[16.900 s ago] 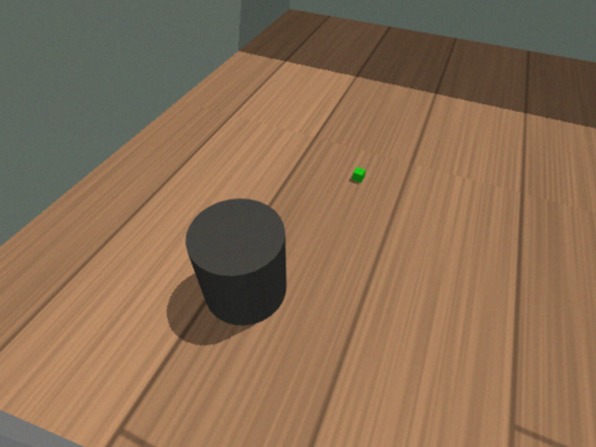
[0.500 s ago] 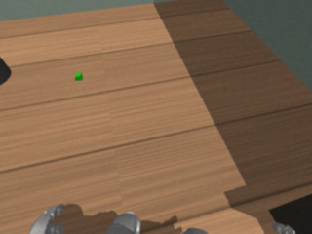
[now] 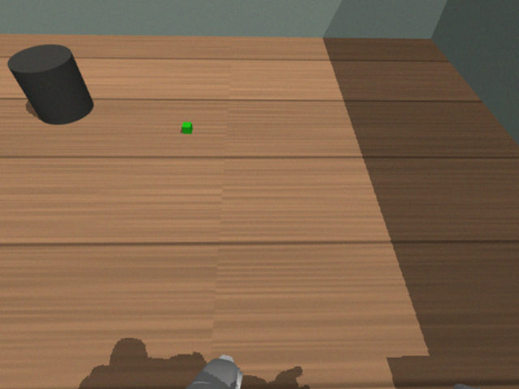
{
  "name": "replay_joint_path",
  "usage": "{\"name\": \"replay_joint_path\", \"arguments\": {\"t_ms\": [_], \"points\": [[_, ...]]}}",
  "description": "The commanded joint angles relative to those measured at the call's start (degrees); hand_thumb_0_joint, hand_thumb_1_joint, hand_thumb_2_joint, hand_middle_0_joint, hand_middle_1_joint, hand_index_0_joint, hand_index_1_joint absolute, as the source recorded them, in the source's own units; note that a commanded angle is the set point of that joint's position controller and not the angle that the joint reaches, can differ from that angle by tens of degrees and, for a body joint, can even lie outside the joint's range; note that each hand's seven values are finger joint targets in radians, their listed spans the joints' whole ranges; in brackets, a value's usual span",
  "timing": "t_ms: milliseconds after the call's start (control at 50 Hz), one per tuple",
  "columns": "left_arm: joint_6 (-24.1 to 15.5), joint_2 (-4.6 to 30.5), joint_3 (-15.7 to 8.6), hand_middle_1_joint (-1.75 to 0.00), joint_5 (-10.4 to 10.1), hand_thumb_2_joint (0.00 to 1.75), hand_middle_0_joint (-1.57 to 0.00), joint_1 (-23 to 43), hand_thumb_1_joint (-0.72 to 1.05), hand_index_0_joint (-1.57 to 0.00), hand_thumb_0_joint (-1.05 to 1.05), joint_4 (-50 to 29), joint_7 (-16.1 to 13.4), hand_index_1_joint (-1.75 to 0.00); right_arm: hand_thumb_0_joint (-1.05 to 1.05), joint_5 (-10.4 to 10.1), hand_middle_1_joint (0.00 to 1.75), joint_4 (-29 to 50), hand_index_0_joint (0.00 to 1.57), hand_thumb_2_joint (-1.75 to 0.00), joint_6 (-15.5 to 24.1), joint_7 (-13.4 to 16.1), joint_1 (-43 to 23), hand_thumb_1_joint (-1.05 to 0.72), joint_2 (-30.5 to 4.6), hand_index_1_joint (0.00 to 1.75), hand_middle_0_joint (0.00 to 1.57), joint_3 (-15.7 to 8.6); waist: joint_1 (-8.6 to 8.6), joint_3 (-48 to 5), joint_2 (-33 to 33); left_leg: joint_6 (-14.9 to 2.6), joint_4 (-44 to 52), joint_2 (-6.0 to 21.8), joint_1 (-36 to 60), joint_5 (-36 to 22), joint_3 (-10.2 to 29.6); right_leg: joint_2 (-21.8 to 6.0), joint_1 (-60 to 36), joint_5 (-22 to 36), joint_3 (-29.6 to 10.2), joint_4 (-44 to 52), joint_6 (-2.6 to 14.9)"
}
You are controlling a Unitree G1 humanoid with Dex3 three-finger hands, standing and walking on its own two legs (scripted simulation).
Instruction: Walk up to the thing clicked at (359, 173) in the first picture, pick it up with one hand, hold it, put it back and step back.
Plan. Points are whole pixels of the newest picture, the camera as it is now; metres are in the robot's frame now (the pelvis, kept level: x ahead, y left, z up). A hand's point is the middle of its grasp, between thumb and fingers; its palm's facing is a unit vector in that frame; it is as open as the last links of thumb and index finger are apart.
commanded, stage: walk up
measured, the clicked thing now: (187, 127) +1.54 +0.46 -0.72
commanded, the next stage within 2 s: stand in 1.48 s
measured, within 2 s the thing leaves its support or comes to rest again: neither
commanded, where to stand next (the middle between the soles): +0.12 +0.02 m, yaw +8 degrees
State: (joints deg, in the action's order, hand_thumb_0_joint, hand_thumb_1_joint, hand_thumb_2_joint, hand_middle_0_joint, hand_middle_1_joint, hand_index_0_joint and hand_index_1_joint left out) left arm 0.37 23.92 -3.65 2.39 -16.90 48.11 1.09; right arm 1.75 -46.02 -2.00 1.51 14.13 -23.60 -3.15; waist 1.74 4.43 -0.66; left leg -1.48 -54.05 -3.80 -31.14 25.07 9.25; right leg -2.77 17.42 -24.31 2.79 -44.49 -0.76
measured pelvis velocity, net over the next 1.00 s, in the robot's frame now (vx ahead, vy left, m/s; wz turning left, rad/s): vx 0.05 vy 0.00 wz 0.18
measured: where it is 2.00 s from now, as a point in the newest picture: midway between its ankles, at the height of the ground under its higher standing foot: outside the picture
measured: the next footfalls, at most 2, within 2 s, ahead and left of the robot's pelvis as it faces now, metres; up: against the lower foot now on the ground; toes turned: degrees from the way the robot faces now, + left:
left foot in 0.24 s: +0.08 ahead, +0.15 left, +0.00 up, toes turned +7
right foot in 0.58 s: +0.13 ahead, -0.12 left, +0.00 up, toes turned +5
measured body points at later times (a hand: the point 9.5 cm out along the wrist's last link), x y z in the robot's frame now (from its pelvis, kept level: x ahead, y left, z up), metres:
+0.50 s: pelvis +0.02 +0.03 +0.01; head +0.03 +0.05 +0.46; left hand +0.03 +0.36 -0.11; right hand +0.13 -0.28 -0.08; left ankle +0.06 +0.15 -0.71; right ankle +0.08 -0.12 -0.68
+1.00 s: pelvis +0.05 +0.00 +0.02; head +0.06 +0.01 +0.47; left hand +0.10 +0.31 -0.10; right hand +0.16 -0.30 -0.10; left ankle +0.04 +0.14 -0.71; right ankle +0.09 -0.13 -0.71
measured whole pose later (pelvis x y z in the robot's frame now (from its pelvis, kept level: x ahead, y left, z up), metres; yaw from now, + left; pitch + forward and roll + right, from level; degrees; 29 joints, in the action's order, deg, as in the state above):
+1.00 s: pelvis +0.05 +0.00 +0.02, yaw +10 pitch -1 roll +0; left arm 0.4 20.7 -0.5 0.2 -5.4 58.3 1.6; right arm 0.0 -61.5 2.2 0.5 9.6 -21.4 0.3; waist -0.1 3.7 0.9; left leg 1.8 -32.6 -0.1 -16.0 15.3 4.3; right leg -4.1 16.0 -16.2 4.4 -33.7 -0.9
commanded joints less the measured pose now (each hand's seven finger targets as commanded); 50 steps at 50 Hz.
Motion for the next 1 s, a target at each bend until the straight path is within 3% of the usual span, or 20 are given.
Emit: {"name": "replay_joint_path", "arguments": {"t_ms": [0,20,80,140,200,220,240,260,280,340,400,500,560,600,620,640,680,760,820,980], "points": [[-2.97,16.74,-5.05,-0.30,-0.32,0.90,-0.20,6.39,0.90,-0.20,0.00,-5.94,-1.74,-0.30,0.00,-0.10,0.30,2.70,0.20,-0.90,2.95,-0.84,-0.34,-0.90,-16.24,0.30,0.20,-5.19,-1.53,7.53,1.84,1.29,-8.76,3.68,-8.16,-0.34,-1.46,-20.25,2.68,-14.10,-22.79,28.33,14.04],[-3.44,15.58,-4.46,-0.30,-0.29,0.90,-0.20,4.66,0.90,-0.20,0.00,-4.88,-1.99,-0.30,0.00,-0.21,0.30,1.96,0.20,-0.90,2.91,-1.22,0.37,-0.90,-13.56,0.30,0.20,-4.75,-1.09,6.45,2.96,1.02,-8.01,2.52,-6.36,-2.73,-2.13,-15.18,1.95,-10.00,-15.92,26.94,11.33],[-3.99,16.88,-4.59,-0.30,0.56,0.90,-0.20,-0.22,0.90,-0.20,0.00,-3.22,-1.01,-0.30,0.00,-0.47,0.30,2.76,0.20,-0.90,3.33,-2.88,-1.81,-0.90,-10.66,0.30,0.20,-3.49,1.58,5.46,11.91,1.27,2.10,3.19,-2.96,-2.91,-8.06,-12.75,-0.88,-7.75,-11.25,26.80,10.54],[-3.37,16.54,-4.25,-0.30,0.10,0.90,-0.20,2.31,0.90,-0.20,0.00,-4.55,-0.35,-0.30,0.00,-1.19,0.30,1.70,0.20,-0.90,4.47,-3.44,-1.06,-0.90,-10.04,0.30,0.20,-3.58,1.25,2.35,15.89,1.75,13.64,3.39,4.79,-3.26,-10.54,-12.46,-2.95,-0.93,-6.41,22.26,10.70],[-1.92,12.26,-2.28,-0.30,-1.02,0.90,-0.20,-1.37,0.90,-0.20,0.00,-4.00,-0.01,-0.30,0.00,-1.24,0.30,-1.70,0.20,-0.90,5.74,-2.13,4.25,-0.90,-10.34,0.30,0.20,-4.22,-0.95,-5.23,6.72,1.46,24.88,-0.44,23.34,-12.23,-12.67,-9.37,1.63,9.79,-0.12,5.68,7.60],[-1.47,9.03,-1.25,-0.30,-1.23,0.90,-0.20,-3.50,0.90,-0.20,0.00,-3.65,0.00,-0.30,0.00,-0.94,0.30,-2.06,0.20,-0.90,6.13,-1.51,6.06,-0.90,-11.80,0.30,0.20,-4.95,-2.08,-7.51,1.00,0.08,26.32,1.91,29.41,-10.76,-7.39,-7.83,6.55,6.48,1.75,-2.45,5.90],[-1.21,5.62,-0.19,-0.30,-1.72,0.90,-0.20,-3.65,0.90,-0.20,0.00,-4.76,0.08,-0.30,0.00,-0.24,0.30,-1.62,0.20,-0.90,6.54,-0.89,8.16,-0.90,-15.82,0.30,0.20,-5.80,-3.17,-9.11,-8.64,-3.73,30.96,12.36,33.65,-4.26,10.14,-4.03,15.32,-6.81,2.32,-12.11,3.27],[-0.60,8.89,-1.05,-0.30,-2.00,0.90,-0.20,-2.33,0.90,-0.20,0.00,-4.85,-0.43,-0.30,0.00,-0.26,0.30,-0.16,0.20,-0.90,6.62,-0.61,8.18,-0.90,-22.05,0.30,0.20,-6.79,-3.88,-8.38,-9.75,-12.42,36.49,24.75,28.88,6.51,30.34,-1.12,21.41,-11.79,-0.66,-16.45,2.64],[-0.39,14.17,-2.24,-0.30,-1.50,0.90,-0.20,1.14,0.90,-0.20,0.00,-4.37,-0.98,-0.30,0.00,-1.20,0.30,-0.95,0.20,-0.90,6.18,-0.62,7.60,-0.90,-23.20,0.30,0.20,-7.39,-5.33,-5.37,-6.56,-15.84,38.43,26.35,22.68,11.10,33.51,-3.98,19.11,-12.19,-4.76,-18.57,2.98],[-0.32,13.50,-2.60,-0.30,-1.58,0.90,-0.20,-1.45,0.90,-0.20,0.00,-2.22,-0.72,-0.30,0.00,-1.24,0.30,0.14,0.20,-0.90,6.56,0.22,3.08,-0.90,-16.61,0.30,0.20,-4.80,-2.39,-1.82,-3.00,-11.18,32.35,18.61,22.04,-6.51,16.92,-5.52,19.55,-4.24,-6.90,-15.89,2.97],[0.28,11.94,-2.77,-0.30,-1.41,0.90,-0.20,-3.09,0.90,-0.20,0.00,-0.57,-0.18,-0.30,0.00,-1.49,0.30,-0.93,0.20,-0.90,7.04,0.35,1.88,-0.90,-15.58,0.30,0.20,-3.85,-1.53,-2.86,-5.04,-9.56,31.18,16.19,15.08,-13.87,10.61,-4.70,10.80,-0.84,-4.72,-11.15,2.30],[0.48,10.60,-2.99,-0.30,-1.56,0.90,-0.20,-3.22,0.90,-0.20,0.00,1.31,-0.08,-0.30,0.00,-0.89,0.30,-0.26,0.20,-0.90,5.89,0.38,-3.77,-0.90,-15.05,0.30,0.20,-2.99,-0.32,-2.74,-9.95,-8.52,28.73,13.73,2.04,-4.09,5.13,-1.33,-2.31,4.13,-0.66,-0.36,2.36],[-0.21,10.67,-3.10,-0.30,-1.07,0.90,-0.20,-2.27,0.90,-0.20,0.00,2.38,-0.40,-0.30,0.00,-1.34,0.30,-0.83,0.20,-0.90,4.47,0.17,-4.21,-0.90,-11.62,0.30,0.20,-1.36,0.94,-2.92,-4.60,-4.76,22.79,10.01,-3.68,4.53,2.88,0.20,-9.68,5.15,-2.00,10.19,3.28],[-1.26,15.42,-3.27,-0.30,-0.34,0.90,-0.20,3.08,0.90,-0.20,0.00,0.03,-0.74,-0.30,0.00,-1.87,0.30,-1.87,0.20,-0.90,4.20,0.15,-2.26,-0.90,-8.56,0.30,0.20,-0.41,-0.42,-1.23,8.74,-0.40,10.76,2.37,-1.83,6.30,-3.96,-14.50,-0.79,-12.97,-24.10,26.87,8.54],[-1.12,17.35,-3.31,-0.30,-0.50,0.90,-0.20,8.10,0.90,-0.20,0.00,-0.31,-0.49,-0.30,0.00,-1.61,0.30,-4.20,0.20,-0.90,4.17,0.56,-1.45,-0.90,-11.18,0.30,0.20,-1.56,-1.16,-0.96,11.08,0.81,2.91,2.57,6.93,8.19,-7.03,-20.02,8.62,-15.46,-28.46,28.56,12.98],[-0.95,15.72,-2.85,-0.30,-0.80,0.90,-0.20,11.60,0.90,-0.20,0.00,-0.95,-0.35,-0.30,0.00,-1.57,0.30,-6.05,0.20,-0.90,4.45,0.44,1.32,-0.90,-12.31,0.30,0.20,-2.09,-3.46,-0.22,9.28,0.90,5.19,4.48,13.34,4.55,-6.61,-18.60,13.20,-13.81,-24.90,26.22,13.10],[-0.76,12.16,-1.52,-0.30,-1.48,0.90,-0.20,11.62,0.90,-0.20,0.00,-0.13,-0.44,-0.30,0.00,-2.00,0.30,-7.94,0.20,-0.90,5.11,-0.09,1.52,-0.90,-11.18,0.30,0.20,-1.48,-3.62,-0.36,5.22,-0.24,15.51,2.72,15.45,-6.20,-6.63,-9.70,10.07,-3.66,-11.86,20.08,7.28],[-0.77,10.40,-0.47,-0.30,-2.12,0.90,-0.20,9.20,0.90,-0.20,0.00,2.79,-0.06,-0.30,0.00,-1.11,0.30,-7.38,0.20,-0.90,5.93,0.19,-4.06,-0.90,-12.36,0.30,0.20,-0.71,-0.92,-5.10,4.54,-2.62,25.88,9.05,13.41,-4.27,5.17,-5.41,3.30,1.98,-8.18,15.19,3.76],[-1.18,11.12,-0.59,-0.30,-1.86,0.90,-0.20,12.15,0.90,-0.20,0.00,3.98,-0.28,-0.30,0.00,-1.40,0.30,-9.68,0.20,-0.90,5.56,-0.36,-4.99,-0.90,-11.53,0.30,0.20,-0.06,-1.17,-3.44,5.42,-1.32,25.13,6.60,9.83,-6.23,-0.30,-6.95,-2.24,-2.40,-9.10,20.12,4.48],[-1.33,10.06,-0.04,-0.30,-2.88,0.90,-0.20,14.01,0.90,-0.20,0.00,7.47,-0.68,-0.30,0.00,-1.83,0.30,-13.40,0.20,-0.90,5.84,-0.05,-6.06,-0.90,-10.80,0.30,0.20,0.94,-0.90,-9.41,1.65,-0.55,25.43,8.03,17.21,-28.06,-1.56,-6.99,-8.48,18.87,-4.29,18.48,3.89]]}}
